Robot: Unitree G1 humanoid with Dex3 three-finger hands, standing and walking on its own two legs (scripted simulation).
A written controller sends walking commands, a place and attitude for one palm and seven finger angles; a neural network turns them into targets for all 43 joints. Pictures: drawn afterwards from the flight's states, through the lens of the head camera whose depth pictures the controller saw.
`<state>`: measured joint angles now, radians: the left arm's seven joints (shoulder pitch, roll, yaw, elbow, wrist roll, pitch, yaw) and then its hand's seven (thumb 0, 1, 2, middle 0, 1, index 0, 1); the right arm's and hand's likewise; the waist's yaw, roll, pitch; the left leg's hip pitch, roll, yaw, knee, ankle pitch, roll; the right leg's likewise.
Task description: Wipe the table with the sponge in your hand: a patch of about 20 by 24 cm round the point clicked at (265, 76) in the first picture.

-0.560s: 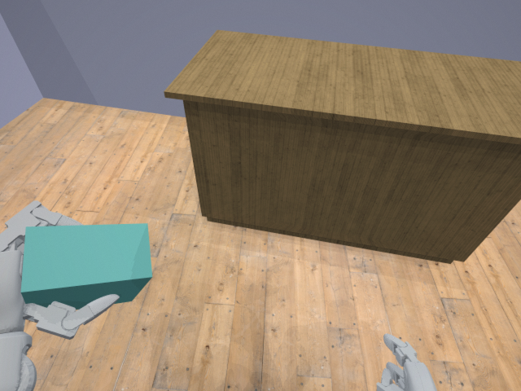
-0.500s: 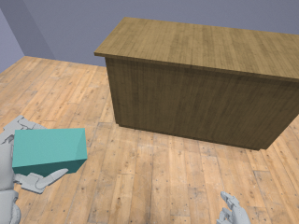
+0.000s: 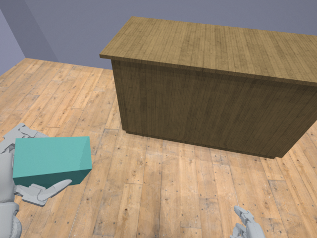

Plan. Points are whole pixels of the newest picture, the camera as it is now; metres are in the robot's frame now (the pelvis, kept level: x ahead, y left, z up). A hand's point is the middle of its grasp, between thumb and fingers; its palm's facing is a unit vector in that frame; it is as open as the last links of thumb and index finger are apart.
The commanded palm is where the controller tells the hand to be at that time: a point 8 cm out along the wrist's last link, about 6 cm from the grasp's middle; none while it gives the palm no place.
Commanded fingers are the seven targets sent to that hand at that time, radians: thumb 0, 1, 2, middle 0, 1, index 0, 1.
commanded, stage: walk to a spot facing it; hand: left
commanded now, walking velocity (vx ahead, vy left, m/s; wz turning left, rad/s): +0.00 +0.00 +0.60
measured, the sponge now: (63, 164) +0.22 +0.21 +0.14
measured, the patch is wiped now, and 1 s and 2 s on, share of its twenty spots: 0.00 0.00 0.00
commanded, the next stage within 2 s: none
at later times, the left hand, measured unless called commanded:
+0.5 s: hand (3, 192) +0.16 +0.27 +0.16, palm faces +0.56 -0.74 -0.36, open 10.3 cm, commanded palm +0.09 +0.31 +0.18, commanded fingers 0.00 0.10 1.30 -1.20 -1.60 -1.20 -1.60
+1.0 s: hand out of the picture +0.14 +0.33 +0.17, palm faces +0.76 -0.50 -0.42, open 10.3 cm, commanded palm +0.09 +0.34 +0.18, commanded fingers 0.00 0.10 1.30 -1.20 -1.60 -1.20 -1.60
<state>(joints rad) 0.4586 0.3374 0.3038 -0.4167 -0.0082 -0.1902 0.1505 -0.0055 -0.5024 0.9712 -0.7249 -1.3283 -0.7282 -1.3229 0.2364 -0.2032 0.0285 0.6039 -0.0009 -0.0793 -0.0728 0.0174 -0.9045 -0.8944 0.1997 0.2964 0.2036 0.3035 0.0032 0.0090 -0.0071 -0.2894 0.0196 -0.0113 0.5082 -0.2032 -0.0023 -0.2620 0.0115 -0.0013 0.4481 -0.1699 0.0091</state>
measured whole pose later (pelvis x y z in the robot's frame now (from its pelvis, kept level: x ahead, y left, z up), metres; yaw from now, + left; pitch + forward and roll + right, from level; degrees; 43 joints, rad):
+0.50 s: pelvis +0.00 +0.00 -0.01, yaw +13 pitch -1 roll -1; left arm 0.46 0.36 0.32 -0.52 -0.01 -0.19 0.15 -0.01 -0.50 0.97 -0.73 -1.33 -0.73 -1.32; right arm 0.26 -0.19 0.02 0.63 -0.02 -0.06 -0.06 0.02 -0.90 -0.89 0.20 0.30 0.20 0.30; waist -0.01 -0.03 0.00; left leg -0.54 0.01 0.01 1.04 -0.43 0.00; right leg -0.31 -0.09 -0.15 0.63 -0.29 0.01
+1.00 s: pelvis +0.08 +0.02 +0.00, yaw +28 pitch +0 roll -1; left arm 0.47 0.36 0.35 -0.46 -0.02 -0.18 0.14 -0.01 -0.50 0.98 -0.73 -1.33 -0.73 -1.33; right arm 0.25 -0.13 0.05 0.64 -0.01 -0.11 -0.06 0.02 -0.90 -0.89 0.20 0.30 0.21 0.30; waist 0.04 0.04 -0.01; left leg -0.24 0.03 -0.06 0.51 -0.27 0.01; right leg -0.41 -0.05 -0.11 0.75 -0.38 0.07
